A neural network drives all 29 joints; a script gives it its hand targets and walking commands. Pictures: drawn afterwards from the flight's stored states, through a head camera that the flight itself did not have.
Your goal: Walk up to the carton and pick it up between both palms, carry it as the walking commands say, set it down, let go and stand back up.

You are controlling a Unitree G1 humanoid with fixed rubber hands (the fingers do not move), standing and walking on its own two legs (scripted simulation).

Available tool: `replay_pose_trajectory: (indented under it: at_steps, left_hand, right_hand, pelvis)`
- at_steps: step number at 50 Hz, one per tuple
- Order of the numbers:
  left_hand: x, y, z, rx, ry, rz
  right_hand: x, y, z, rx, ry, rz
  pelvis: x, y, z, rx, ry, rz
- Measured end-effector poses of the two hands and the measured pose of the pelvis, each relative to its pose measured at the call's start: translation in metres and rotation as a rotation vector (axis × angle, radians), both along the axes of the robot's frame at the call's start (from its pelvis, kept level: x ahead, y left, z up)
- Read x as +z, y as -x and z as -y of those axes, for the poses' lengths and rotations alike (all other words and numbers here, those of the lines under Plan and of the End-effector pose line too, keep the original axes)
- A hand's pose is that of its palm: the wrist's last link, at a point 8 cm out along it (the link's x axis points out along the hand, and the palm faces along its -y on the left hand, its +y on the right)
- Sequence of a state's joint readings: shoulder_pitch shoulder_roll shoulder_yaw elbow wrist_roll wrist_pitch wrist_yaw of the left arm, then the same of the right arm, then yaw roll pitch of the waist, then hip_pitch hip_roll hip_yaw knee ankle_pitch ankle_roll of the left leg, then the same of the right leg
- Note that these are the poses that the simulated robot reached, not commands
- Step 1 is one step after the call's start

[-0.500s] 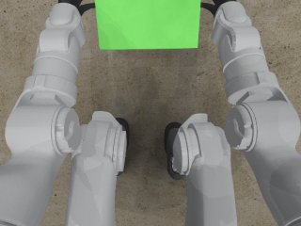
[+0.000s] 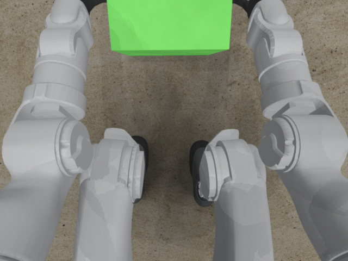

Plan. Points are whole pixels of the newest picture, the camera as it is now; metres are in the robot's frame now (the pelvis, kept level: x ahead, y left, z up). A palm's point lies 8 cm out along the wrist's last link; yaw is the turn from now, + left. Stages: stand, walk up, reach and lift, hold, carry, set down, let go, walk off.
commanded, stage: set down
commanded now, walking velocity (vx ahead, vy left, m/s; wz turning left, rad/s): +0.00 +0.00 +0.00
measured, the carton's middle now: out of the picture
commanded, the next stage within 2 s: none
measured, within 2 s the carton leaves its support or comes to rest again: neither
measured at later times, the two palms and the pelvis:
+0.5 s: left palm out of the picture +0.54 +0.16 -0.16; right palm (258, 1) +0.55 -0.15 -0.16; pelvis +0.01 +0.00 +0.00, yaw +0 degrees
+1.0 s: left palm (74, 24) +0.51 +0.18 -0.18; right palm (255, 29) +0.51 -0.16 -0.19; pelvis +0.00 +0.00 +0.00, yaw +0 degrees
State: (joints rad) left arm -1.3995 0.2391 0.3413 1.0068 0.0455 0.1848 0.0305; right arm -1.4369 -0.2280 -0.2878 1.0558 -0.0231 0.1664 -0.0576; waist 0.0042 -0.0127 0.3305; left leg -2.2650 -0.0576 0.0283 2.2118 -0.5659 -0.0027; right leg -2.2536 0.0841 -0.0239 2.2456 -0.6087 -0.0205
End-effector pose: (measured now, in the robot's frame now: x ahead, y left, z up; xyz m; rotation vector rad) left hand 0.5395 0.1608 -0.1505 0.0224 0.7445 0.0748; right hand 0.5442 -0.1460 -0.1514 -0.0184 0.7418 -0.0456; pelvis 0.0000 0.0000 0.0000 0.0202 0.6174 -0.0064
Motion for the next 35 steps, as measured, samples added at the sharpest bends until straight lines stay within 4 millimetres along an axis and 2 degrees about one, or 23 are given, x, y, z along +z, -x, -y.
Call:
replay_pose_trajectory:
  at_steps: [35]
  left_hand:
    - [-0.0091, -0.0066, -0.0006, 0.005, 0.017, 0.017]
  right_hand:
    - [-0.0099, -0.0044, 0.0022, 0.001, -0.021, 0.029]
  pelvis:
    - [-0.0013, -0.0069, 0.0024, -0.002, 0.000, -0.002]
